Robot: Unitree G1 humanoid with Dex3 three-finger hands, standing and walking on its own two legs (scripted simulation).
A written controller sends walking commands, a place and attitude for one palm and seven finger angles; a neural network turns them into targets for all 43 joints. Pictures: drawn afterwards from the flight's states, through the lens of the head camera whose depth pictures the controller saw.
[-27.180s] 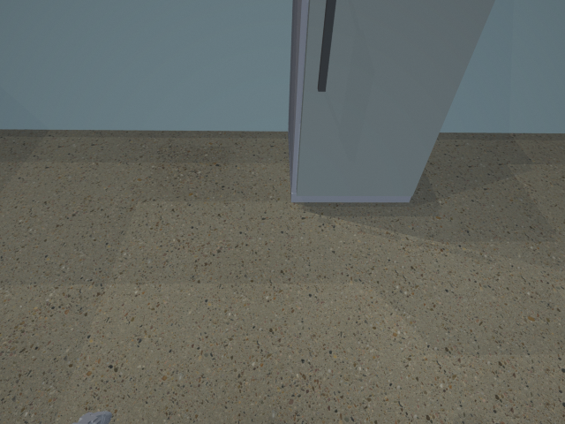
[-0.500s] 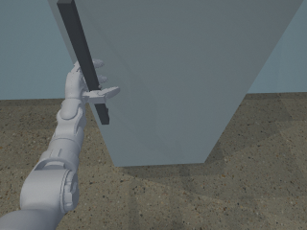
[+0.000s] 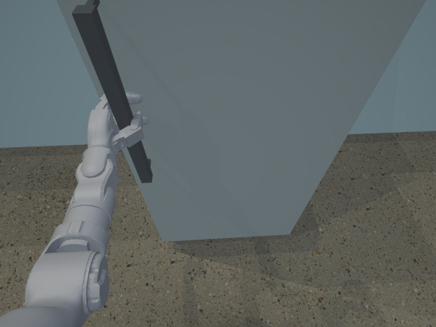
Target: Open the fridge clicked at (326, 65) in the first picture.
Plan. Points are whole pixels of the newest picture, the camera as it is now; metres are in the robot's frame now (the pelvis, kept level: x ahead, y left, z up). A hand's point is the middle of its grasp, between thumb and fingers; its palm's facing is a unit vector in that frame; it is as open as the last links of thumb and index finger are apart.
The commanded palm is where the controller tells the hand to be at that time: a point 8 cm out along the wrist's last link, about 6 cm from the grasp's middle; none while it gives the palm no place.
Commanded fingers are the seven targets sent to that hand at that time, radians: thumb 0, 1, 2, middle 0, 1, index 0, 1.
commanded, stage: grip the handle and tug to test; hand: left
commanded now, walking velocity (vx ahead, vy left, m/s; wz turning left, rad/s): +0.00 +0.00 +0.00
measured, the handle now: (127, 112) +0.49 +0.18 +0.11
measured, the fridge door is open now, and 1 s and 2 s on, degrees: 0 14 41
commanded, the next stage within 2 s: pull the door a little, standing still in 0.52 s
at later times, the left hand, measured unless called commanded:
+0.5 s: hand (136, 143) +0.41 +0.15 +0.11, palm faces +0.03 -1.00 +0.01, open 5.8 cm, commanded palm +0.38 +0.20 +0.12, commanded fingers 0.00 0.90 0.90 -0.45 -1.40 -0.45 -1.40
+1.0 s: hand (142, 182) +0.33 +0.12 +0.11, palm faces +0.01 -1.00 -0.04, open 6.0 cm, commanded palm +0.30 +0.18 +0.11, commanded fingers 0.00 0.90 0.90 -0.45 -1.40 -0.45 -1.40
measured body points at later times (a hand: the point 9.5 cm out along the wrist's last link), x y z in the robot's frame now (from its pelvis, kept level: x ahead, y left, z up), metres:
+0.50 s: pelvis +0.03 +0.00 +0.01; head +0.06 -0.01 +0.46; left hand +0.41 +0.20 +0.11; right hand +0.13 -0.25 -0.10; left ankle -0.01 +0.11 -0.72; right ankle -0.01 -0.10 -0.72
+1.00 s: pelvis +0.00 +0.00 +0.01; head +0.00 -0.02 +0.46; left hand +0.32 +0.18 +0.12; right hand +0.14 -0.24 -0.09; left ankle -0.01 +0.11 -0.72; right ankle -0.01 -0.10 -0.72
